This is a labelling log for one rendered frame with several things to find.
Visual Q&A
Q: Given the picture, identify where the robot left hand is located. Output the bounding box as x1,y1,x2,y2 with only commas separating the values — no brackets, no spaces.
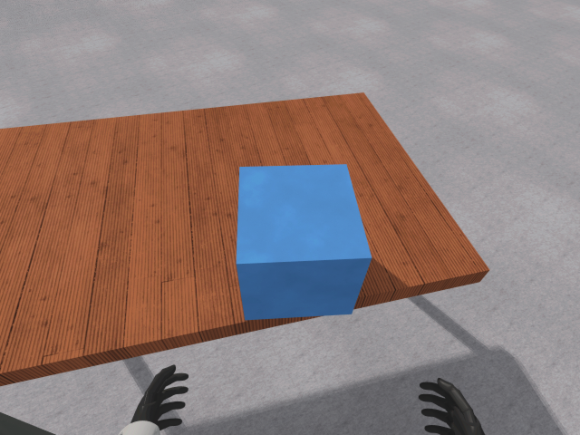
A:
131,364,189,430

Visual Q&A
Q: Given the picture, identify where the carton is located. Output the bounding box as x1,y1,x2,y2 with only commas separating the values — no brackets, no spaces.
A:
237,164,372,320

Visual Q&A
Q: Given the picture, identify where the table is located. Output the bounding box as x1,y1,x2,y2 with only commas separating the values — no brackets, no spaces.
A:
0,92,489,435

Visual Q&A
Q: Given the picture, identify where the robot right hand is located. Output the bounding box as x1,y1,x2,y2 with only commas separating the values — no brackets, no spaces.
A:
419,378,485,435

